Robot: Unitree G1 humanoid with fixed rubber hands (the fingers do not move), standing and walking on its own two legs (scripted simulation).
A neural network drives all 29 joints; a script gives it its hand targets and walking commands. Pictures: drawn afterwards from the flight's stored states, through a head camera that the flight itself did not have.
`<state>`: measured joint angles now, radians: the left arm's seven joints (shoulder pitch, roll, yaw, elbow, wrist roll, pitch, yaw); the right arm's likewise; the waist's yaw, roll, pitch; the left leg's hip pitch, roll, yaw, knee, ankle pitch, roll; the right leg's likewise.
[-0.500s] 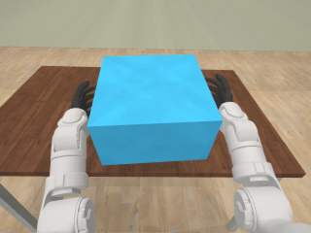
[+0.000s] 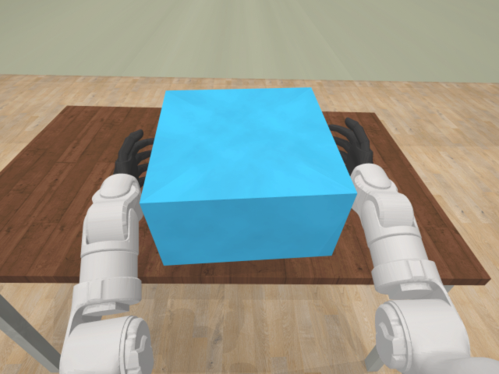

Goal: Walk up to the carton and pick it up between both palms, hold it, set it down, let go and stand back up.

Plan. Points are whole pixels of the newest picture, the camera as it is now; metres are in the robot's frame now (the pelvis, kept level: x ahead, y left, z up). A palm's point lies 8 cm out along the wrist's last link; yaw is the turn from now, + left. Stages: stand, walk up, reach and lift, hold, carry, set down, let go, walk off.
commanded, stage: hold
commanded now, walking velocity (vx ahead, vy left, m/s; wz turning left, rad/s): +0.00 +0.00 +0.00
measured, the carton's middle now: (244, 168) +0.41 +0.02 +0.16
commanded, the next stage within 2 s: set down in 0.52 s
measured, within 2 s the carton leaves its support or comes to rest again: neither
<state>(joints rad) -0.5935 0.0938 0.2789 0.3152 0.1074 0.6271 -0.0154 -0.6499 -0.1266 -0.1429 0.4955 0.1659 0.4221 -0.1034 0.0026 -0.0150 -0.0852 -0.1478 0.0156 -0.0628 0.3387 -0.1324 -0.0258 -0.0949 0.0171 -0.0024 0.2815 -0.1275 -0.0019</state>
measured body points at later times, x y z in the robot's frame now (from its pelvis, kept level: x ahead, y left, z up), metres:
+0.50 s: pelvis +0.00 +0.00 +0.00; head -0.06 +0.01 +0.45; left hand +0.37 +0.20 +0.18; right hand +0.39 -0.16 +0.19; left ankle +0.04 +0.13 -0.75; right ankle +0.02 -0.12 -0.75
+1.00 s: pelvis +0.01 -0.01 +0.00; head -0.03 +0.00 +0.45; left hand +0.39 +0.21 +0.17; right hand +0.42 -0.16 +0.18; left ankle +0.04 +0.13 -0.75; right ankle +0.02 -0.12 -0.75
